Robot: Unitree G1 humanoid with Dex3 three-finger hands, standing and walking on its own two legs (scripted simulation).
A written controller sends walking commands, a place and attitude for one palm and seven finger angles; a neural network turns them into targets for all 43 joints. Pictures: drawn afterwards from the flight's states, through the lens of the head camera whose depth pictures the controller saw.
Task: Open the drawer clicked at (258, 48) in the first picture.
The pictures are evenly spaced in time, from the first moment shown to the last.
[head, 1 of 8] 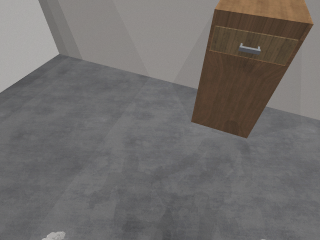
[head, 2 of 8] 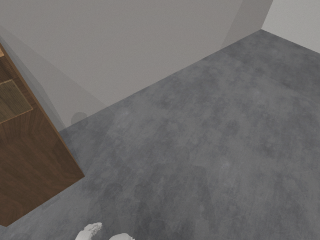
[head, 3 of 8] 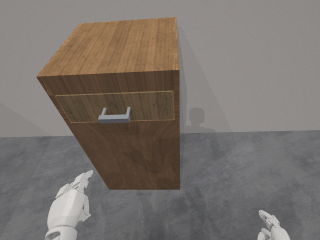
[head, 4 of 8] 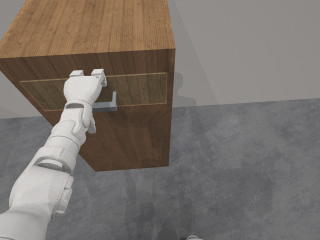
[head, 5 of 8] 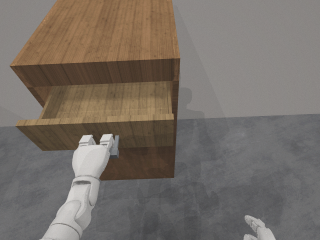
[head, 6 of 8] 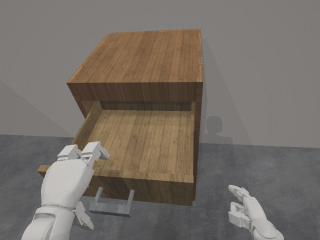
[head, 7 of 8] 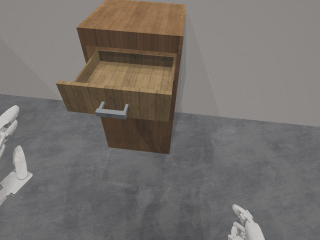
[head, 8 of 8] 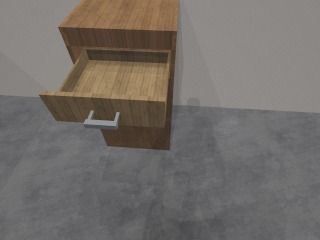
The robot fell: no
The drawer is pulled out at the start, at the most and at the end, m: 0.00 0.30 0.30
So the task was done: yes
